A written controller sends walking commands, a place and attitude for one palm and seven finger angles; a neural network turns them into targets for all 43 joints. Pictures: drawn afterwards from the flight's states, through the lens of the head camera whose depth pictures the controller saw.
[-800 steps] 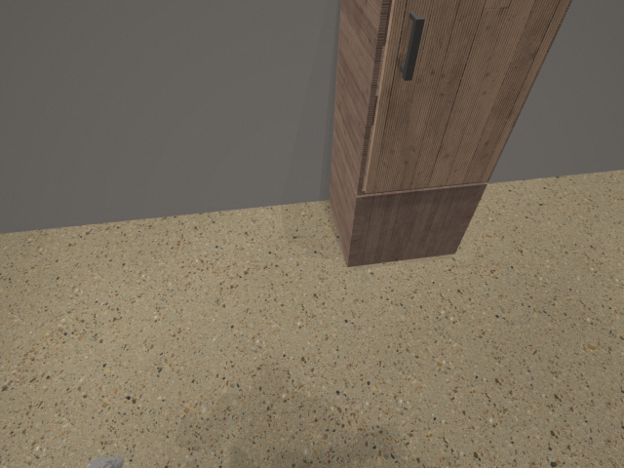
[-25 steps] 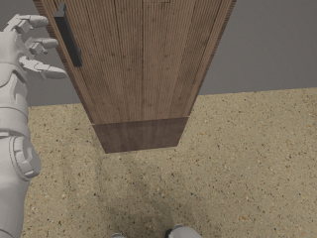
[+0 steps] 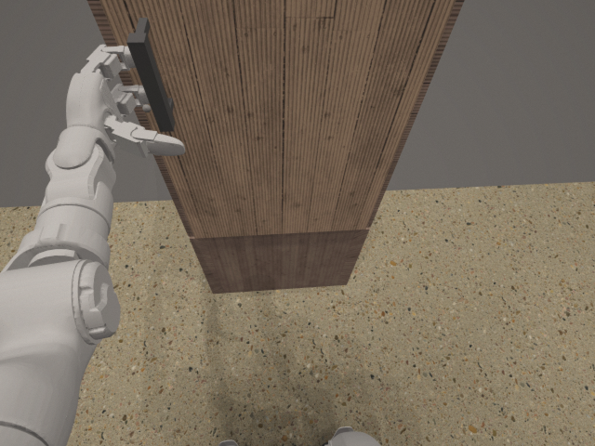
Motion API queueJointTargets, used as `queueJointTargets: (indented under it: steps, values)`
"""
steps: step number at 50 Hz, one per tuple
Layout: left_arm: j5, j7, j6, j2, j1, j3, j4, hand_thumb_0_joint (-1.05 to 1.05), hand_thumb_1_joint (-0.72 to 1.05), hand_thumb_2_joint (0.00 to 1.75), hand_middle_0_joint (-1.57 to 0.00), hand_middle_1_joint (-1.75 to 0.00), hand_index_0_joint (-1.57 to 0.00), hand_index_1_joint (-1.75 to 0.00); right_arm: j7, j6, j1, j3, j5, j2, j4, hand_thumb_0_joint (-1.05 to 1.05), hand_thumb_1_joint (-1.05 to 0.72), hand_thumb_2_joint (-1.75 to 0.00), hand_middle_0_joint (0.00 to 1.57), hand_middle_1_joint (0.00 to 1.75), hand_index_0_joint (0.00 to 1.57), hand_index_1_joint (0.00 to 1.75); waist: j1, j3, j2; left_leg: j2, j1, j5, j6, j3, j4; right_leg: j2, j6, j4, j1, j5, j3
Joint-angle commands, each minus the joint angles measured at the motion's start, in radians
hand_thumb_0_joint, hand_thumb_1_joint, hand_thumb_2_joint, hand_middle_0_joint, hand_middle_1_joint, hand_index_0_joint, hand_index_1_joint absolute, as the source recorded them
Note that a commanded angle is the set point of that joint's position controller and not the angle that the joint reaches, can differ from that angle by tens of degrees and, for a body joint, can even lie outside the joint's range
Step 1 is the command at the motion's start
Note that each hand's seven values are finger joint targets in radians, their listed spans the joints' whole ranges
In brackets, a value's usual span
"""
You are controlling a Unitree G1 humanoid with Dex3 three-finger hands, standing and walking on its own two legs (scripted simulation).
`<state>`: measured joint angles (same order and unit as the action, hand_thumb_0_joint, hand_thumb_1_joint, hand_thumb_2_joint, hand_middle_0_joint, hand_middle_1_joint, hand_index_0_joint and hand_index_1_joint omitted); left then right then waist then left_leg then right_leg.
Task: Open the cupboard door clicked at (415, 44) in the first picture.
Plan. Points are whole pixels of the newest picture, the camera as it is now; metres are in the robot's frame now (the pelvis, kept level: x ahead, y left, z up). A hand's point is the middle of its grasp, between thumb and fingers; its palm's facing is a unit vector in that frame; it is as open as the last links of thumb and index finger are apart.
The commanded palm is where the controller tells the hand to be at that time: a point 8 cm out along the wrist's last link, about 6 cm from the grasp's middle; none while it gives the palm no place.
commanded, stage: slide the fingers in behind the handle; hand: left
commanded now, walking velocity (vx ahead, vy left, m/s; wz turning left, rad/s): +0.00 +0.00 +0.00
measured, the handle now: (155, 78) +0.57 +0.15 +0.15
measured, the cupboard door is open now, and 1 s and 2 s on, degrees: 0 0 2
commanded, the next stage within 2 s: close the thumb around the handle in 0.88 s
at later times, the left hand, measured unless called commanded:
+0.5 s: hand (175, 106) +0.52 +0.12 +0.15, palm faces +0.00 -1.00 -0.01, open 14.0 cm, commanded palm +0.50 +0.17 +0.15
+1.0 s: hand (174, 106) +0.52 +0.12 +0.15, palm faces -0.01 -1.00 -0.01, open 13.9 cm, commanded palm +0.50 +0.17 +0.15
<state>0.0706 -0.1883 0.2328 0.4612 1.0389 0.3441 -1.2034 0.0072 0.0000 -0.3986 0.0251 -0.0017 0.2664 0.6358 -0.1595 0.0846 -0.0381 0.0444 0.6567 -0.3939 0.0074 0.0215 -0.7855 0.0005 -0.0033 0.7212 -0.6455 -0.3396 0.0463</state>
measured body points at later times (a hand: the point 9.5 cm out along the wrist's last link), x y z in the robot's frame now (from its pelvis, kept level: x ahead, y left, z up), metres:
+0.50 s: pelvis -0.01 -0.01 +0.00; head +0.08 -0.02 +0.44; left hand +0.51 +0.17 +0.15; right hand -0.03 -0.28 -0.12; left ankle -0.01 +0.11 -0.71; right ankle +0.00 -0.13 -0.71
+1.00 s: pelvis +0.00 -0.01 +0.00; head +0.08 -0.01 +0.44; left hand +0.51 +0.17 +0.15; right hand -0.01 -0.27 -0.12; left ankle -0.01 +0.11 -0.71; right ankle +0.00 -0.13 -0.71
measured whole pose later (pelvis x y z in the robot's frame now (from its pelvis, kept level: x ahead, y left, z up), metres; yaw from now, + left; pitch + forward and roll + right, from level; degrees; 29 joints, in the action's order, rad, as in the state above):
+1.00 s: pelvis +0.00 -0.01 +0.00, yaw +0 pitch +15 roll -1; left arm 0.07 -0.11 0.27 0.41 1.06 0.32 -1.23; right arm 0.00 -0.02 -0.43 0.01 -0.01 0.27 0.67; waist -0.17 0.08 -0.04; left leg 0.04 0.65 -0.38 0.00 0.02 -0.76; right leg 0.00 0.01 0.72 -0.65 -0.33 0.05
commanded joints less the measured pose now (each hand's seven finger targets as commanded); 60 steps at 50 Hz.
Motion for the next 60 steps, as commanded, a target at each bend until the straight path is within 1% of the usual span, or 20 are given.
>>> queueJointTargets:
  steps: [1, 4, 7, 13, 16, 20, 21, 22, 24, 30, 32, 35, 37, 44, 46, 47, 49, 52, 56, 60]
  values:
    - [0.016, 0.012, 0.089, 0.21, 0.54, 0.016, 0.247, 0.0, -0.5, 0.3, -0.3, -1.2, -0.3, -1.2, 0.008, -0.018, -0.182, -0.062, -0.004, 0.172, -0.041, 0.0, -0.9, -0.9, 0.2, 0.3, 0.2, 0.3, -0.024, 0.452, -0.068, -0.028, -0.329, 0.455, 0.015, -0.055, 0.057, 0.042, 0.017, -0.047, 0.152, 0.409, -0.008]
    - [0.014, 0.018, 0.084, 0.236, 0.507, 0.041, 0.232, 0.0, -0.5, 0.3, -0.3, -1.2, -0.3, -1.2, 0.007, -0.017, -0.181, -0.064, -0.003, 0.172, -0.04, 0.0, -0.9, -0.9, 0.2, 0.3, 0.2, 0.3, -0.013, 0.458, -0.035, -0.033, -0.291, 0.428, 0.02, -0.041, 0.06, 0.041, 0.015, -0.051, 0.199, 0.432, -0.014]
    - [0.009, 0.018, 0.086, 0.197, 0.502, 0.008, 0.236, 0.0, -0.5, 0.3, -0.3, -1.2, -0.3, -1.2, 0.006, -0.016, -0.178, -0.064, -0.001, 0.168, -0.04, 0.0, -0.9, -0.9, 0.2, 0.3, 0.2, 0.3, -0.02, 0.428, -0.044, -0.035, -0.286, 0.407, 0.022, -0.037, 0.066, 0.042, 0.016, -0.059, 0.189, 0.423, -0.013]
    - [0.012, 0.033, 0.077, 0.214, 0.521, 0.02, 0.19, 0.0, -0.5, 0.3, -0.3, -1.2, -0.3, -1.2, 0.013, -0.021, -0.184, -0.062, 0.001, 0.171, -0.032, 0.0, -0.9, -0.9, 0.2, 0.3, 0.2, 0.3, -0.031, 0.374, -0.002, -0.044, -0.21, 0.299, 0.03, -0.025, 0.086, 0.039, 0.011, -0.084, 0.213, 0.374, -0.025]
    - [0.006, 0.046, 0.093, 0.229, 0.542, 0.029, 0.222, 0.0, -0.5, 0.3, -0.3, -1.2, -0.3, -1.2, 0.012, -0.027, -0.19, -0.063, -0.002, 0.17, -0.031, 0.0, -0.9, -0.9, 0.2, 0.3, 0.2, 0.3, -0.025, 0.416, -0.034, -0.045, -0.233, 0.32, 0.028, -0.025, 0.086, 0.036, 0.013, -0.079, 0.227, 0.388, -0.03]
    - [0.004, 0.054, 0.098, 0.17, 0.547, -0.014, 0.196, 0.0, -0.5, 0.3, -0.3, -1.2, -0.3, -1.2, 0.008, -0.034, -0.198, -0.064, -0.003, 0.169, -0.026, 0.0, -0.9, -0.9, 0.2, 0.3, 0.2, 0.3, -0.043, 0.388, -0.004, -0.046, -0.225, 0.297, 0.03, -0.027, 0.087, 0.039, 0.012, -0.084, 0.206, 0.364, -0.026]
    - [0.005, 0.053, 0.102, 0.155, 0.573, -0.028, 0.219, 0.0, -0.5, 0.3, -0.3, -1.2, -0.3, -1.2, 0.007, -0.036, -0.192, -0.068, -0.002, 0.169, -0.024, 0.0, -0.9, -0.9, 0.2, 0.3, 0.2, 0.3, -0.049, 0.403, -0.023, -0.045, -0.238, 0.287, 0.029, -0.024, 0.087, 0.038, 0.009, -0.088, 0.196, 0.358, -0.03]
    - [0.002, 0.058, 0.102, 0.189, 0.561, 0.002, 0.205, 0.0, -0.5, 0.3, -0.3, -1.2, -0.3, -1.2, 0.009, -0.036, -0.199, -0.068, -0.003, 0.173, -0.02, 0.0, -0.9, -0.9, 0.2, 0.3, 0.2, 0.3, -0.037, 0.416, -0.016, -0.044, -0.236, 0.285, 0.027, -0.028, 0.087, 0.037, 0.011, -0.085, 0.202, 0.35, -0.029]
    - [0.006, 0.06, 0.097, 0.14, 0.58, -0.036, 0.201, 0.0, -0.5, 0.3, -0.3, -1.2, -0.3, -1.2, 0.006, -0.042, -0.192, -0.066, -0.003, 0.167, -0.016, 0.0, -0.9, -0.9, 0.2, 0.3, 0.2, 0.3, -0.048, 0.395, -0.041, -0.046, -0.239, 0.275, 0.027, -0.023, 0.088, 0.037, 0.01, -0.091, 0.184, 0.343, -0.03]
    - [0.002, 0.065, 0.103, 0.145, 0.585, -0.031, 0.192, 0.0, -0.5, 0.3, -0.3, -1.2, -0.3, -1.2, 0.006, -0.044, -0.206, -0.068, -0.006, 0.172, -0.008, 0.0, -0.9, -0.9, 0.2, 0.3, 0.2, 0.3, -0.054, 0.413, -0.018, -0.046, -0.251, 0.304, 0.029, -0.032, 0.084, 0.038, 0.012, -0.083, 0.183, 0.357, -0.025]
    - [0.001, 0.063, 0.109, 0.173, 0.57, -0.007, 0.213, 0.0, -0.5, 0.3, -0.3, -1.2, -0.3, -1.2, 0.005, -0.043, -0.203, -0.07, -0.005, 0.172, -0.012, 0.0, -0.9, -0.9, 0.2, 0.3, 0.2, 0.3, -0.035, 0.457, -0.047, -0.044, -0.276, 0.34, 0.024, -0.034, 0.079, 0.038, 0.014, -0.073, 0.196, 0.383, -0.025]
    - [0.013, 0.06, 0.113, 0.094, 0.564, -0.061, 0.228, 0.0, -0.5, 0.3, -0.3, -1.2, -0.3, -1.2, 0.0, -0.045, -0.198, -0.069, -0.006, 0.166, -0.014, 0.0, -0.9, -0.9, 0.2, 0.3, 0.2, 0.3, -0.042, 0.434, -0.054, -0.043, -0.303, 0.363, 0.022, -0.037, 0.079, 0.042, 0.018, -0.073, 0.168, 0.384, -0.015]
    - [0.011, 0.068, 0.113, 0.171, 0.544, 0.003, 0.211, 0.0, -0.5, 0.3, -0.3, -1.2, -0.3, -1.2, 0.001, -0.041, -0.2, -0.07, -0.006, 0.174, -0.009, 0.0, -0.9, -0.9, 0.2, 0.3, 0.2, 0.3, -0.028, 0.439, -0.019, -0.041, -0.28, 0.352, 0.022, -0.038, 0.081, 0.042, 0.016, -0.073, 0.194, 0.386, -0.019]
    - [0.005, 0.072, 0.102, 0.128, 0.564, -0.036, 0.198, 0.0, -0.5, 0.3, -0.3, -1.2, -0.3, -1.2, 0.0, -0.037, -0.187, -0.068, -0.004, 0.169, -0.013, 0.0, -0.9, -0.9, 0.2, 0.3, 0.2, 0.3, -0.044, 0.386, -0.028, -0.042, -0.264, 0.326, 0.022, -0.035, 0.085, 0.04, 0.014, -0.076, 0.163, 0.363, -0.018]
    - [0.005, 0.075, 0.107, 0.17, 0.554, 0.002, 0.214, 0.0, -0.5, 0.3, -0.3, -1.2, -0.3, -1.2, 0.003, -0.035, -0.195, -0.071, -0.005, 0.173, -0.014, 0.0, -0.9, -0.9, 0.2, 0.3, 0.2, 0.3, -0.032, 0.43, -0.017, -0.042, -0.276, 0.365, 0.022, -0.04, 0.081, 0.04, 0.015, -0.065, 0.187, 0.394, -0.016]
    - [0.003, 0.072, 0.104, 0.162, 0.532, -0.002, 0.203, 0.0, -0.5, 0.3, -0.3, -1.2, -0.3, -1.2, 0.003, -0.034, -0.19, -0.07, -0.005, 0.171, -0.019, 0.0, -0.9, -0.9, 0.2, 0.3, 0.2, 0.3, -0.026, 0.437, -0.036, -0.043, -0.281, 0.375, 0.02, -0.036, 0.079, 0.039, 0.017, -0.063, 0.188, 0.4, -0.018]
    - [0.005, 0.067, 0.097, 0.112, 0.547, -0.044, 0.193, 0.0, -0.5, 0.3, -0.3, -1.2, -0.3, -1.2, 0.001, -0.033, -0.187, -0.068, -0.004, 0.166, -0.017, 0.0, -0.9, -0.9, 0.2, 0.3, 0.2, 0.3, -0.044, 0.398, -0.016, -0.041, -0.277, 0.361, 0.021, -0.038, 0.079, 0.041, 0.014, -0.068, 0.163, 0.386, -0.012]
    - [0.006, 0.072, 0.1, 0.156, 0.542, -0.007, 0.196, 0.0, -0.33, 0.37, -0.31, -1.22, -0.31, -1.22, 0.004, -0.031, -0.191, -0.069, -0.005, 0.172, -0.015, 0.0, -0.9, -0.9, 0.2, 0.3, 0.2, 0.3, -0.031, 0.42, -0.024, -0.039, -0.284, 0.374, 0.019, -0.042, 0.077, 0.04, 0.017, -0.063, 0.169, 0.388, -0.013]
    - [0.008, 0.075, 0.099, 0.101, 0.555, -0.048, 0.207, 0.0, -0.11, 0.47, -0.33, -1.24, -0.33, -1.24, 0.001, -0.032, -0.189, -0.069, -0.006, 0.167, -0.015, 0.0, -0.9, -0.9, 0.2, 0.3, 0.2, 0.3, -0.043, 0.414, -0.039, -0.037, -0.304, 0.385, 0.016, -0.047, 0.075, 0.041, 0.016, -0.064, 0.141, 0.377, -0.006]
    - [0.007, 0.08, 0.1, 0.121, 0.573, -0.033, 0.214, 0.0, 0.12, 0.56, -0.34, -1.27, -0.34, -1.27, 0.003, -0.031, -0.194, -0.07, -0.007, 0.169, -0.014, 0.0, -0.9, -0.9, 0.2, 0.3, 0.2, 0.3, -0.044, 0.412, -0.038, -0.039, -0.296, 0.386, 0.019, -0.046, 0.074, 0.04, 0.018, -0.062, 0.15, 0.382, -0.008]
